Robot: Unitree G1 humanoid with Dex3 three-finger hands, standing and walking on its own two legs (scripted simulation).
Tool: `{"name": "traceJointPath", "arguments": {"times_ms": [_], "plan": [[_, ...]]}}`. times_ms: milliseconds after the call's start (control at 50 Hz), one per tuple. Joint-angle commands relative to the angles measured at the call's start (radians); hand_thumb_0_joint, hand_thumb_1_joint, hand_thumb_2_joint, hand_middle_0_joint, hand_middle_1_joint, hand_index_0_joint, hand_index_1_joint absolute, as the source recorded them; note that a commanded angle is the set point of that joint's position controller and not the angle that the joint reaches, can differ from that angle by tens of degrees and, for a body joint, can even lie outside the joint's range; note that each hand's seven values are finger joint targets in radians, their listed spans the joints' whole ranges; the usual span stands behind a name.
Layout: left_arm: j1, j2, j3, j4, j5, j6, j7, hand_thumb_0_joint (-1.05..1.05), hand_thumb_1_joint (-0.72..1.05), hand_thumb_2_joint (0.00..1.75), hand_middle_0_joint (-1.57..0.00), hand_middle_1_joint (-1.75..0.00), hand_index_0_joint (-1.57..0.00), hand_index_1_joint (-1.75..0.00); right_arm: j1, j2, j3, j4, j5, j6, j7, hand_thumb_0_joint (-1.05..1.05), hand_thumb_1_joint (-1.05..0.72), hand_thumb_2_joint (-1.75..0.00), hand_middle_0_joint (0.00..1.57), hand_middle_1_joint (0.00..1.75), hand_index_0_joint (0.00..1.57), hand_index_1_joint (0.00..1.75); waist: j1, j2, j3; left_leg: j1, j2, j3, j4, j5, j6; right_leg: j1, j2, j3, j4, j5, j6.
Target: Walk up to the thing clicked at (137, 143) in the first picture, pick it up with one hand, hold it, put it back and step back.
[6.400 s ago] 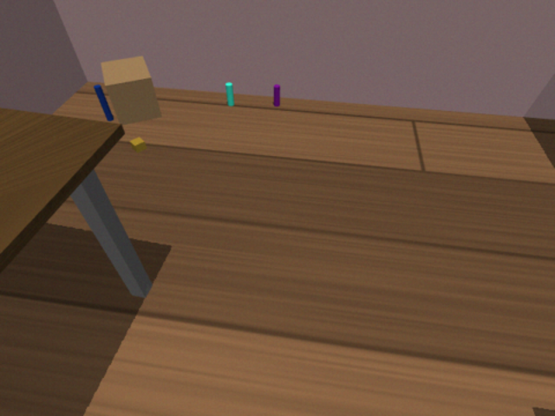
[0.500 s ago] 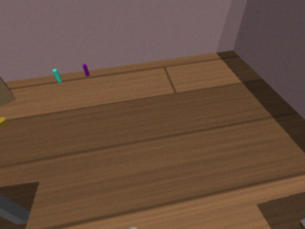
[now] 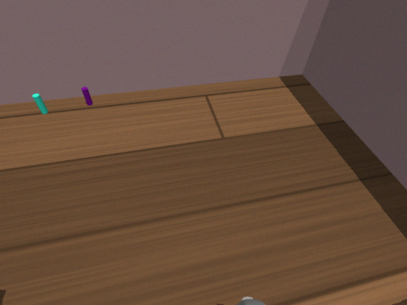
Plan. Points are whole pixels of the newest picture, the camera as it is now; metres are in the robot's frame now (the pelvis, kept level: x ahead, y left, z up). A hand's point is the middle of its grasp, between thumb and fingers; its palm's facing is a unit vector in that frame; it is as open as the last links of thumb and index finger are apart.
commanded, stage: walk up
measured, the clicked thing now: out of the picture +0.89 +1.44 -0.75
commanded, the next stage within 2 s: none
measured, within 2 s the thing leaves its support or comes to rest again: neither
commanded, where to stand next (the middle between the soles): +0.59 +0.00 m, yaw -1 degrees
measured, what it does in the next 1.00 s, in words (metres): walks ahead, turning left: right foot, then left foot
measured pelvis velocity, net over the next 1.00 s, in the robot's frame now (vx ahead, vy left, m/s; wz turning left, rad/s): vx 0.42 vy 0.01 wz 0.41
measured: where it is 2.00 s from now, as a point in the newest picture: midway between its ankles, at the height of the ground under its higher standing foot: (212, 239)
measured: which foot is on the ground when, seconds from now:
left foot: down 0.00-0.16, up 0.18-0.60, down 0.62-1.00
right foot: up 0.00-0.12, down 0.14-0.64, up 0.66-1.00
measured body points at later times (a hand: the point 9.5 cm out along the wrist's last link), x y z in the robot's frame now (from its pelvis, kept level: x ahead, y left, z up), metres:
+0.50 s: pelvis +0.21 -0.03 +0.00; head +0.23 -0.04 +0.45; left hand +0.22 +0.29 -0.10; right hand +0.28 -0.35 -0.12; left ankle +0.31 +0.12 -0.70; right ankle +0.20 -0.15 -0.74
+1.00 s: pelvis +0.42 +0.01 +0.00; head +0.42 +0.07 +0.45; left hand +0.44 +0.34 -0.12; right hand +0.54 -0.29 -0.06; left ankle +0.35 +0.11 -0.74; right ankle +0.59 -0.13 -0.67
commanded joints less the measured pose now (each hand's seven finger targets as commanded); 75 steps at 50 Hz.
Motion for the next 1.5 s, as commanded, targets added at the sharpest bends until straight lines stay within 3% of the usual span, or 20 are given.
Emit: {"name": "traceJointPath", "arguments": {"times_ms": [0,120,160,180,280,500,520,580,600,640,660,760,1040,1120,1140,1160,1200,1240,1320,1480], "plan": [[-0.017,0.143,0.057,-0.07,0.021,-0.019,-0.02,0.0,0.9,0.9,-0.2,-0.3,-0.2,-0.3,-0.019,-0.294,-0.089,-0.085,-0.002,-0.034,-0.013,0.0,-0.9,-0.9,0.2,0.3,0.2,0.3,-0.008,0.215,0.027,-0.107,0.202,-0.095,-0.186,0.199,0.203,0.079,-0.034,-0.059,-0.252,0.155,0.002],[0.207,0.226,0.11,0.015,0.03,-0.042,0.002,0.0,0.9,0.9,-0.2,-0.3,-0.2,-0.3,0.001,-0.219,-0.059,-0.108,0.001,-0.015,-0.013,0.0,-0.9,-0.9,0.2,0.3,0.2,0.3,0.122,-0.067,-0.151,-0.273,0.095,-0.017,0.325,0.132,0.112,0.568,0.016,-0.066,-0.383,0.11,-0.049],[0.253,0.351,0.129,-0.021,0.027,-0.056,0.024,0.0,0.9,0.9,-0.2,-0.3,-0.2,-0.3,0.1,-0.187,-0.04,-0.102,0.008,0.001,-0.014,0.0,-0.9,-0.9,0.2,0.3,0.2,0.3,0.105,-0.24,-0.142,-0.517,-0.083,-0.069,0.716,-0.235,0.035,0.6,-0.358,0.631,-0.693,-0.241,-0.156],[0.182,0.36,0.124,-0.039,0.015,-0.054,0.025,0.0,0.9,0.9,-0.2,-0.3,-0.2,-0.3,0.07,-0.27,-0.063,-0.081,0.001,0.01,-0.023,0.0,-0.9,-0.9,0.2,0.3,0.2,0.3,0.098,-0.181,-0.107,-0.506,-0.035,-0.124,0.78,-0.229,0.029,0.511,-0.383,0.709,-0.718,-0.284,-0.219],[0.041,0.231,0.089,-0.065,0.013,-0.059,0.034,0.0,0.9,0.9,-0.2,-0.3,-0.2,-0.3,0.107,-0.234,-0.058,-0.012,0.012,0.026,-0.004,0.0,-0.9,-0.9,0.2,0.3,0.2,0.3,0.008,-0.112,-0.01,-0.379,0.028,-0.164,0.633,-0.022,0.034,0.254,-0.176,0.189,-0.696,-0.027,-0.157],[0.12,0.255,0.093,-0.093,0.025,-0.063,0.03,0.0,0.9,0.9,-0.2,-0.3,-0.2,-0.3,-0.088,-0.203,-0.066,-0.079,-0.02,0.005,0.03,0.0,-0.9,-0.9,0.2,0.3,0.2,0.3,0.07,-0.088,-0.025,-0.349,0.044,-0.075,0.16,0.094,0.002,0.345,-0.205,0.063,-0.619,0.077,-0.196],[-0.057,0.249,0.115,-0.154,0.05,-0.049,0.019,0.0,0.9,0.9,-0.2,-0.3,-0.2,-0.3,0.033,-0.195,-0.06,-0.055,0.006,0.032,0.038,0.0,-0.9,-0.9,0.2,0.3,0.2,0.3,0.021,-0.217,-0.078,-0.319,0.065,-0.021,0.21,0.18,0.004,0.382,-0.231,-0.114,-0.614,0.036,-0.154],[-0.091,0.222,0.107,-0.181,0.057,-0.019,0.021,0.0,0.9,0.9,-0.2,-0.3,-0.2,-0.3,0.159,-0.251,-0.092,-0.015,0.004,0.048,0.026,0.0,-0.9,-0.9,0.2,0.3,0.2,0.3,-0.053,-0.042,-0.129,-0.016,-0.013,-0.024,0.133,0.078,0.037,0.18,-0.171,-0.162,-0.343,-0.027,-0.111],[-0.047,0.173,0.091,-0.182,0.059,-0.006,0.017,0.0,0.9,0.9,-0.2,-0.3,-0.2,-0.3,0.217,-0.286,-0.107,-0.001,-0.002,0.04,0.01,0.0,-0.9,-0.9,0.2,0.3,0.2,0.3,-0.078,0.118,-0.147,0.137,-0.053,-0.111,0.082,-0.059,0.086,0.052,-0.093,-0.198,-0.058,-0.034,-0.08],[0.001,0.119,0.07,-0.192,0.044,0.012,0.009,0.0,0.9,0.9,-0.2,-0.3,-0.2,-0.3,0.228,-0.387,-0.115,-0.053,-0.007,0.023,-0.017,0.0,-0.9,-0.9,0.2,0.3,0.2,0.3,-0.043,0.313,-0.044,0.188,0.249,-0.833,-0.222,-0.406,0.228,-0.288,0.086,-0.105,0.289,-0.25,-0.011],[-0.02,0.167,0.071,-0.196,0.052,0.007,0.015,0.0,0.9,0.9,-0.2,-0.3,-0.2,-0.3,0.187,-0.4,-0.114,-0.067,0.012,0.02,-0.025,0.0,-0.9,-0.9,0.2,0.3,0.2,0.3,-0.024,0.314,-0.009,0.102,0.317,-1.021,-0.315,-0.357,0.295,-0.27,0.042,-0.003,0.345,-0.252,-0.021],[-0.033,0.183,0.07,-0.163,0.032,0.031,0.011,0.0,0.9,0.9,-0.2,-0.3,-0.2,-0.3,0.134,-0.276,-0.062,-0.076,0.028,-0.02,-0.058,0.0,-0.9,-0.9,0.2,0.3,0.2,0.3,0.037,0.16,-0.056,-0.002,0.121,-0.502,-0.198,0.197,0.146,-0.094,-0.034,0.061,0.159,-0.005,-0.021],[-0.264,0.141,0.077,-0.236,0.036,0.045,-0.01,0.0,0.9,0.9,-0.2,-0.3,-0.2,-0.3,0.183,-0.297,-0.094,-0.14,-0.01,-0.023,-0.103,0.0,-0.9,-0.9,0.2,0.3,0.2,0.3,-0.01,0.186,-0.027,-0.048,0.071,-0.46,0.003,0.634,0.164,-0.043,0.001,0.036,-0.192,0.092,-0.018],[-0.054,0.157,0.079,-0.15,0.032,0.026,0.009,0.0,0.9,0.9,-0.2,-0.3,-0.2,-0.3,0.117,-0.247,-0.069,-0.165,-0.012,-0.016,-0.117,0.0,-0.9,-0.9,0.2,0.3,0.2,0.3,0.086,0.077,-0.122,-0.236,-0.043,-0.417,0.249,0.459,0.077,0.402,0.019,0.051,-0.478,0.322,-0.051],[0.038,0.229,0.101,-0.139,0.047,0.022,0.019,0.0,0.9,0.9,-0.2,-0.3,-0.2,-0.3,0.136,-0.197,-0.049,-0.169,-0.003,-0.013,-0.118,0.0,-0.9,-0.9,0.2,0.3,0.2,0.3,0.122,-0.079,-0.21,-0.374,-0.098,-0.344,0.429,0.23,0.051,0.592,-0.125,0.189,-0.487,0.388,-0.081],[0.043,0.272,0.106,-0.156,0.047,0.026,0.028,0.0,0.9,0.9,-0.2,-0.3,-0.2,-0.3,0.212,-0.154,-0.03,-0.154,0.0,0.0,-0.124,0.0,-0.9,-0.9,0.2,0.3,0.2,0.3,0.09,-0.261,-0.299,-0.517,-0.145,-0.217,0.546,-0.308,0.04,0.713,-0.362,0.382,-0.493,0.328,-0.104],[-0.078,0.27,0.106,-0.182,0.039,0.051,0.023,0.0,0.9,0.9,-0.2,-0.3,-0.2,-0.3,0.235,-0.278,-0.069,-0.106,-0.019,0.024,-0.146,0.0,-0.9,-0.9,0.2,0.3,0.2,0.3,0.056,-0.257,-0.268,-0.48,-0.074,-0.131,0.686,-0.294,0.025,0.533,-0.415,0.489,-0.585,-0.034,-0.205],[-0.084,0.201,0.082,-0.178,0.051,0.056,0.025,0.0,0.9,0.9,-0.2,-0.3,-0.2,-0.3,0.151,-0.283,-0.078,-0.093,-0.005,0.02,-0.116,0.0,-0.9,-0.9,0.2,0.3,0.2,0.3,0.056,-0.201,-0.113,-0.443,-0.055,-0.158,0.699,-0.216,0.009,0.357,-0.26,0.277,-0.564,0.075,-0.189],[-0.122,0.194,0.08,-0.176,0.038,0.048,0.034,0.0,0.9,0.9,-0.2,-0.3,-0.2,-0.3,0.18,-0.237,-0.062,-0.07,-0.012,0.036,-0.076,0.0,-0.9,-0.9,0.2,0.3,0.2,0.3,0.034,-0.175,-0.057,-0.422,-0.043,-0.117,0.641,-0.104,-0.002,0.244,-0.221,0.098,-0.585,-0.035,-0.203],[-0.052,0.206,0.074,-0.18,0.028,0.035,0.042,0.0,0.9,0.9,-0.2,-0.3,-0.2,-0.3,0.047,-0.214,-0.06,-0.111,-0.019,0.054,-0.06,0.0,-0.9,-0.9,0.2,0.3,0.2,0.3,0.046,-0.105,-0.086,-0.34,-0.018,-0.081,0.409,-0.037,-0.009,0.301,-0.325,-0.017,-0.469,0.554,-0.179]]}}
